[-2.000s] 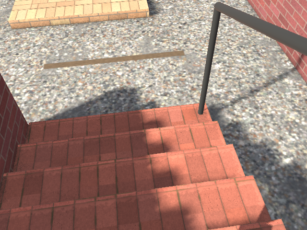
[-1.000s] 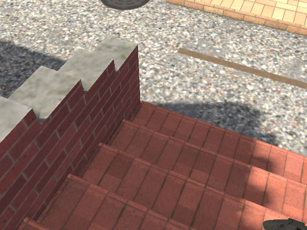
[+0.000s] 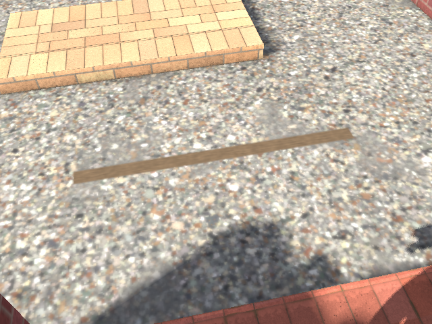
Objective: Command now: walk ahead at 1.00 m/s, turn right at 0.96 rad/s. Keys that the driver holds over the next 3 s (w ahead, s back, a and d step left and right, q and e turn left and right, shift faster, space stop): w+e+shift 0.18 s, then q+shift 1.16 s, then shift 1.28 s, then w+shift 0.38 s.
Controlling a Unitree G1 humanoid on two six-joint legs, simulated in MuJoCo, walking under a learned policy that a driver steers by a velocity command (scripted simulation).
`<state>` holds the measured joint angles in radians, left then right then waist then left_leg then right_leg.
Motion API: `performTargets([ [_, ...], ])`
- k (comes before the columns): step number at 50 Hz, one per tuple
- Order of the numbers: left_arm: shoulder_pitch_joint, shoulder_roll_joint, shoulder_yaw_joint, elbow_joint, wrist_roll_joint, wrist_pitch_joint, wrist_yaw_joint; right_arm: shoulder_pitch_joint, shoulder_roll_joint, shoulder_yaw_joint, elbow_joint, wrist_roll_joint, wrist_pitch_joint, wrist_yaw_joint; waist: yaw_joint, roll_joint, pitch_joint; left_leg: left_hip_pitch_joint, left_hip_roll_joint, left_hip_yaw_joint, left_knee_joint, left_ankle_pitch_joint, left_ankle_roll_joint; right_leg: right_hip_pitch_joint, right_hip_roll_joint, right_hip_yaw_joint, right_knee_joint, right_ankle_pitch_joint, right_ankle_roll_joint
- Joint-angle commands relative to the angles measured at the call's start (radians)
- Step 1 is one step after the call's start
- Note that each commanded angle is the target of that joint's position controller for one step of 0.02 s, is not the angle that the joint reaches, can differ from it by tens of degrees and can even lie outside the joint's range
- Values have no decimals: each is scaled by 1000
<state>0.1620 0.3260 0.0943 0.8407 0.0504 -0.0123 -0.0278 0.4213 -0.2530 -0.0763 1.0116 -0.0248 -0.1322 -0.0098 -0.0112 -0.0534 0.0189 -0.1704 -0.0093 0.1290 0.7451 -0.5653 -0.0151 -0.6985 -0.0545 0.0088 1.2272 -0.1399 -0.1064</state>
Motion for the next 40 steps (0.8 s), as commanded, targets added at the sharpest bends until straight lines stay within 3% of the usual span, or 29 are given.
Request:
performTargets([
  [1,-74,-29,-16,-108,-7,-13,-45,-96,-33,0,-61,23,-44,-5,59,100,136,-281,270,-184,-225,337,96,77,-38,-17,-248,429,-25],
  [3,-117,-84,-43,-101,-35,-26,-71,-95,-10,14,-44,31,-44,-3,45,93,122,-412,165,5,-240,171,26,394,51,-150,-500,693,-29],
  [6,16,4,-24,-42,-8,5,-40,-5,-106,2,-9,22,6,-25,104,105,35,-257,201,83,115,837,9,659,161,-296,-460,383,-70],
  [7,246,45,3,22,-20,12,-24,-27,-127,0,-14,9,20,-22,222,92,-105,-326,197,97,423,1067,-3,959,206,-275,-422,344,-109],
  [8,403,89,17,71,-21,11,-19,-90,-159,-12,-30,4,33,-31,330,24,-68,-552,157,65,904,539,-12,1113,60,-23,-636,284,-216],
  [9,406,214,43,85,-21,10,-7,-117,-122,-11,-89,-9,32,-36,289,-160,-55,-803,84,7,1186,-99,-30,1237,-29,73,-507,468,-245],
  [10,385,198,24,61,-45,6,8,-39,-143,-10,-141,-1,21,-31,194,-60,-139,-875,150,-103,1063,-82,-26,1274,-179,240,-526,768,-260],
  [12,200,129,-4,28,-17,-4,39,-11,-117,-1,-153,-10,23,-15,54,143,-36,-777,144,-136,694,128,-15,894,-255,373,-730,532,-283],
  [15,46,87,-18,15,5,-62,25,102,-65,7,-82,-30,90,-24,-54,108,91,-394,133,-138,335,235,-21,332,-199,244,-703,705,-242],
  [16,0,-67,-88,-29,64,-141,-49,-2,25,68,-143,-90,63,46,-34,149,76,-345,256,-325,221,612,-44,144,-235,168,-718,487,-201],
  [17,-80,31,-28,43,-54,-121,7,76,-30,14,-73,-8,71,31,-123,144,5,-109,73,-99,-35,860,7,165,22,-43,-686,237,-104],
  [18,-12,26,-37,64,-70,-122,16,87,-12,23,-70,17,61,31,-90,41,-9,45,27,-57,-83,1024,13,77,23,-74,-589,158,-86],
  [19,86,44,-69,-3,97,-150,-32,-13,29,50,-82,-91,50,74,-28,116,142,197,68,-130,125,928,-64,-223,-13,-48,-520,122,-25],
  [20,-19,131,-34,-15,108,-158,-41,178,16,42,-61,-93,54,79,-147,85,80,223,11,-103,201,851,-72,-113,-19,-64,-431,226,16],
  [21,-172,156,-27,-104,63,-154,-41,353,-76,1,10,-62,37,65,-241,199,85,162,-3,-74,60,835,-73,30,20,-92,-200,204,82],
  [22,-290,151,-36,-173,30,-144,-38,681,-98,-25,124,-79,30,51,-388,280,59,269,5,-31,-135,898,-22,70,67,-108,223,217,172],
  [23,-357,74,-43,-195,46,-131,-74,933,-70,-25,247,-116,28,22,-486,433,20,484,70,-150,-309,992,87,-64,179,-62,610,-404,232],
  [24,-211,-126,-79,-204,10,-121,-105,780,-116,-41,184,-115,2,17,-309,197,15,533,89,-341,-227,1125,173,-200,232,43,626,-600,191],
  [25,-3,-183,-85,-270,-9,-113,-89,371,-307,-51,-30,-42,-27,39,-48,90,-93,500,314,-803,-240,1567,446,-259,198,172,402,-506,237],
  [26,81,-13,-46,-281,-44,-77,-60,50,-301,-62,-121,-33,-43,60,12,154,-6,314,406,-1046,-261,922,540,-425,161,222,503,-509,215],
  [27,-21,67,-18,-246,-17,-73,-27,88,-134,-15,-109,-39,-30,28,-93,7,-68,175,331,-922,-278,895,500,-269,91,216,500,-413,196],
  [29,-22,-40,-38,-274,33,-92,29,124,56,66,-96,-27,-39,28,16,61,-48,-53,165,-699,-258,1060,378,-123,-8,215,135,-257,218],
  [30,-135,-95,-73,-314,79,-103,37,126,139,100,-113,1,-36,17,-7,-8,9,-197,70,-647,-253,729,283,-53,-60,153,-254,-129,232],
  [31,-101,-147,-89,-296,80,-89,21,54,39,82,-164,13,-28,26,47,33,-18,-495,-12,-590,-268,669,247,265,-33,24,-347,3,216],
  [33,84,-65,-70,-252,37,-56,6,-71,-162,29,-231,-13,-28,66,148,105,-60,-722,-14,-633,-265,709,258,556,36,-41,-130,54,231],
  [35,-139,7,-51,-305,45,-52,18,141,-83,36,-184,23,-40,31,-26,3,-47,-219,-75,-619,-46,463,188,185,31,64,-525,219,258],
  [37,-370,-43,-62,-359,24,-72,25,445,-17,39,-92,37,-23,-21,-214,146,-48,295,-35,-743,169,508,166,-217,60,106,-663,81,202],
  [38,-496,-28,-51,-396,15,-85,27,641,30,45,-45,44,3,-52,-301,57,-116,386,-63,-656,237,653,99,-273,36,91,-556,4,147],
  [40,-552,-117,-69,-442,39,-113,16,600,71,57,-64,47,20,-64,-293,193,-68,231,-121,-656,250,628,62,-192,65,106,-502,-160,96],
])
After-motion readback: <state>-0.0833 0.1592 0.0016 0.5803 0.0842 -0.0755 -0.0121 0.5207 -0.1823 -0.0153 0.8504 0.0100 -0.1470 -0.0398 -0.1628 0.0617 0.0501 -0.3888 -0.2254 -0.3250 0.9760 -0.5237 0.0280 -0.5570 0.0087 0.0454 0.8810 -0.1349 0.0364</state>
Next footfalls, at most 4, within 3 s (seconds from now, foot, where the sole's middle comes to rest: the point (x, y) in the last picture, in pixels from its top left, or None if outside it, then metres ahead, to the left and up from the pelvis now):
0.16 right None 0.26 -0.04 -0.84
0.48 left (209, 321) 0.59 0.07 -0.95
0.72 right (276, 292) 0.69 -0.18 -0.96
1.10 left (214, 252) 0.91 0.05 -1.05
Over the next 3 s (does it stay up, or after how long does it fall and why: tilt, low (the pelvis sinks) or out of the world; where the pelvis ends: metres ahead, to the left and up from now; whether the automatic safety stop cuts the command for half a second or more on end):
stays up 1.05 -0.03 -0.29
